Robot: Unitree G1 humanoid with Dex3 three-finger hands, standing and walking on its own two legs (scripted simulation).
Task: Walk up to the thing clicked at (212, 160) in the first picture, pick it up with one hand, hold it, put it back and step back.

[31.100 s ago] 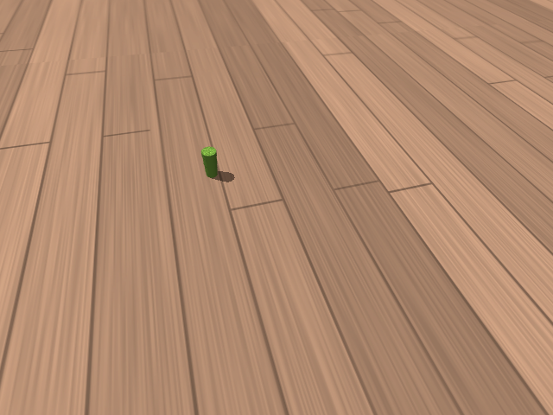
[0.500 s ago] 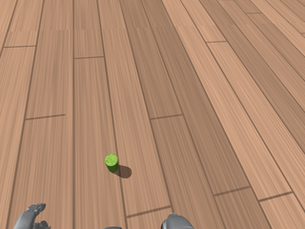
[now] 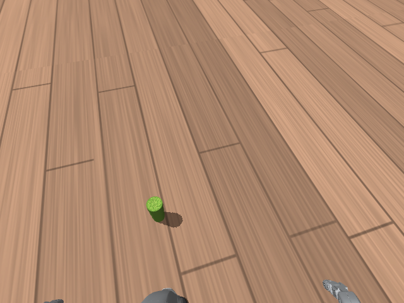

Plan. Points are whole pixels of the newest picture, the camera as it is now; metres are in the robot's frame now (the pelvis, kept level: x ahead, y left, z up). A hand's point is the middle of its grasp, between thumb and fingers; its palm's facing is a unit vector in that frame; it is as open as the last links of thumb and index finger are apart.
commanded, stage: step back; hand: left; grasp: from the side
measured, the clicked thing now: (156, 210) +0.58 +0.22 -0.68
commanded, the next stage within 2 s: none
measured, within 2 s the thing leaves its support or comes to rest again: neither
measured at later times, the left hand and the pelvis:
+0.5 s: hand out of the picture -0.04 +0.26 -0.14, palm faces +0.04 -0.94 -0.33, open 7.4 cm; pelvis -0.14 -0.01 +0.01, yaw +3 degrees
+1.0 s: hand out of the picture -0.19 +0.19 -0.12, palm faces +0.05 -0.90 -0.43, open 7.4 cm; pelvis -0.30 -0.08 +0.00, yaw +4 degrees
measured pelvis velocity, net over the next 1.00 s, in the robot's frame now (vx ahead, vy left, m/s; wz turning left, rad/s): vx -0.30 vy -0.08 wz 0.07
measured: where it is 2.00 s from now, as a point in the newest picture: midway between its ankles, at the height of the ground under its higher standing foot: outside the picture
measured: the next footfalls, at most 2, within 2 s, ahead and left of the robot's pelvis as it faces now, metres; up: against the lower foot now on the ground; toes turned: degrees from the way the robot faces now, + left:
left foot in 0.30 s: -0.09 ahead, +0.11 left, +0.00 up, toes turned +1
right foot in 0.70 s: -0.19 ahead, -0.17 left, +0.00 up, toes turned +3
